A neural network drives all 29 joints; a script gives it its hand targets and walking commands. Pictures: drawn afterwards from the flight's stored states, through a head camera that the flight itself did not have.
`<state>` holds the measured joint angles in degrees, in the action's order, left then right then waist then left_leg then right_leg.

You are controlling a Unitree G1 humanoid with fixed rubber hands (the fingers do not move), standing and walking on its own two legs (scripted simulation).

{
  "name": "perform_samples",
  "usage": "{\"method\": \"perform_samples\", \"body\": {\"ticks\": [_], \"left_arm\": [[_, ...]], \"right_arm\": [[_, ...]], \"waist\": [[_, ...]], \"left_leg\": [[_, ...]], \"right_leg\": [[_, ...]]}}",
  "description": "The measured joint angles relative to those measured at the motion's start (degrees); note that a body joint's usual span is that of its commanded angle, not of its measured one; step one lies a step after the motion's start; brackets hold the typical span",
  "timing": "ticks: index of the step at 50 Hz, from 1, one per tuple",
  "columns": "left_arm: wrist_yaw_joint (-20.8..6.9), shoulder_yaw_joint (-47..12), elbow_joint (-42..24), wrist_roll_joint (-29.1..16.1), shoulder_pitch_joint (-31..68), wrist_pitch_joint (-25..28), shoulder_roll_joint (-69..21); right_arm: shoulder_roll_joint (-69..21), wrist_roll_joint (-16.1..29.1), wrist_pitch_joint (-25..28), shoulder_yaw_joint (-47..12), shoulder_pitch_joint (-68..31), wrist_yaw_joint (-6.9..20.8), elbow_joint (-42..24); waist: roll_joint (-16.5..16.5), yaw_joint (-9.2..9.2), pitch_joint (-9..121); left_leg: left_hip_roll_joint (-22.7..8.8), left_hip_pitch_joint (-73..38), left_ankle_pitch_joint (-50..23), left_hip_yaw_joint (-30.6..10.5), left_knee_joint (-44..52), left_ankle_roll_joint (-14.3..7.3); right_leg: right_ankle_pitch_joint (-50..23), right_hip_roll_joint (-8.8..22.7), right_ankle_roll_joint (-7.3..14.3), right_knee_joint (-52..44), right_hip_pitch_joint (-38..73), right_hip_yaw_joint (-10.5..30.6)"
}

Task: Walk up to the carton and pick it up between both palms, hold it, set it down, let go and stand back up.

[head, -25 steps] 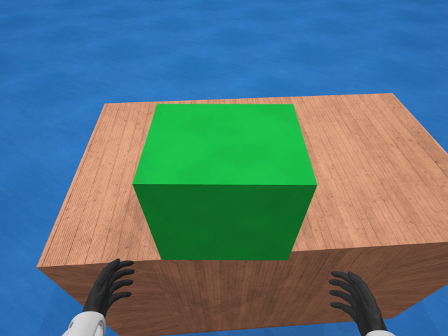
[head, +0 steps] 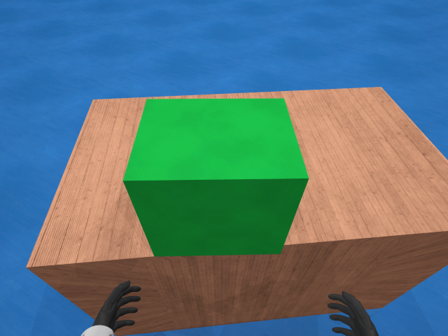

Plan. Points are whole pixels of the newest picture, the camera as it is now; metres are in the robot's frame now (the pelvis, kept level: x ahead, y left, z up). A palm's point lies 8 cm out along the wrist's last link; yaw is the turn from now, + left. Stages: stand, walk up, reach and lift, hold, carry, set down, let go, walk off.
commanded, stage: let go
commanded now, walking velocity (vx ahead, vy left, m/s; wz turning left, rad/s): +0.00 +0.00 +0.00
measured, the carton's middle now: (216, 180) +0.42 +0.05 +0.03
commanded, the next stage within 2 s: stand in 0.38 s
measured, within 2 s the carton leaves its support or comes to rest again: neither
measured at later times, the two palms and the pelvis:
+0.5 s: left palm (103, 332) +0.15 +0.24 -0.08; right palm out of the picture +0.13 -0.24 -0.09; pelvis -0.01 +0.00 +0.00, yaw +2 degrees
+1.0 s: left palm out of the picture -0.01 +0.27 -0.13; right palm out of the picture +0.08 -0.23 -0.12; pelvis -0.03 +0.01 -0.01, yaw +8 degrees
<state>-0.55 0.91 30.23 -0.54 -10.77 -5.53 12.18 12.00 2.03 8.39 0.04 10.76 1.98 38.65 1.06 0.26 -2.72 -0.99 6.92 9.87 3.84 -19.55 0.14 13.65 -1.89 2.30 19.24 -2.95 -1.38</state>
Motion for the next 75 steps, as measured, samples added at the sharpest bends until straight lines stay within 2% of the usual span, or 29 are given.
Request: {"method": "perform_samples", "body": {"ticks": [13,22,25,30,38,48,65,75], "left_arm": [[1.20,-0.75,0.96,0.73,0.79,0.01,-0.46],[1.07,-1.10,1.33,1.55,0.99,-0.34,-0.95],[0.13,-0.38,3.18,3.89,1.10,2.76,-0.13],[-0.28,1.32,6.28,4.12,-1.64,5.36,2.48],[0.47,1.26,11.44,2.80,-4.97,5.51,2.86],[0.94,0.60,15.23,2.48,-6.99,5.38,2.08],[1.25,1.04,21.48,2.46,-9.63,5.63,1.49],[1.70,1.01,23.83,2.31,-8.76,5.44,0.64]], "right_arm": [[-0.65,-2.23,2.16,1.15,-1.28,0.37,1.81],[-0.17,-2.21,1.44,1.31,-1.61,0.54,2.87],[0.71,-4.36,-2.82,1.23,0.87,-0.29,3.40],[1.64,-4.90,-6.69,1.18,5.09,-0.22,5.29],[2.05,-5.11,-7.22,0.92,7.45,-0.22,5.84],[1.27,-4.88,-7.74,0.36,7.47,-1.07,5.74],[1.12,-4.20,-7.94,0.22,10.32,-1.94,8.25],[0.38,-3.88,-7.83,0.20,10.34,-2.63,9.48]], "waist": [[0.16,-0.04,0.11],[0.22,-0.34,0.79],[-0.32,-0.75,1.77],[-1.06,0.48,1.70],[-2.02,0.88,2.44],[-0.93,1.04,4.74],[-2.02,0.78,3.56],[-1.27,0.64,4.34]], "left_leg": [[-0.16,1.37,0.42,0.29,-1.33,-0.06],[-0.12,1.50,0.69,0.20,-2.06,-0.15],[0.17,4.82,1.48,-1.74,-5.03,-0.27],[0.56,8.26,2.26,-3.13,-7.87,-0.33],[1.76,10.97,2.23,-5.20,-10.03,-0.83],[2.92,11.10,0.71,-6.79,-9.21,-1.12],[3.35,12.23,-1.48,-8.42,-7.29,-0.86],[3.56,10.91,-0.20,-9.12,-7.79,-0.55]], "right_leg": [[0.41,-0.07,-0.04,1.55,-1.58,0.27],[0.55,-0.01,-0.15,1.95,-1.50,0.16],[1.46,0.22,-0.25,3.57,-3.40,-1.82],[2.67,0.59,-0.12,6.25,-6.27,-3.29],[3.54,1.63,-0.37,8.36,-8.07,-5.50],[3.20,2.61,-0.53,8.53,-7.98,-7.23],[1.97,2.81,-0.13,7.23,-8.84,-8.89],[3.39,2.88,0.12,7.44,-7.14,-9.55]]}}
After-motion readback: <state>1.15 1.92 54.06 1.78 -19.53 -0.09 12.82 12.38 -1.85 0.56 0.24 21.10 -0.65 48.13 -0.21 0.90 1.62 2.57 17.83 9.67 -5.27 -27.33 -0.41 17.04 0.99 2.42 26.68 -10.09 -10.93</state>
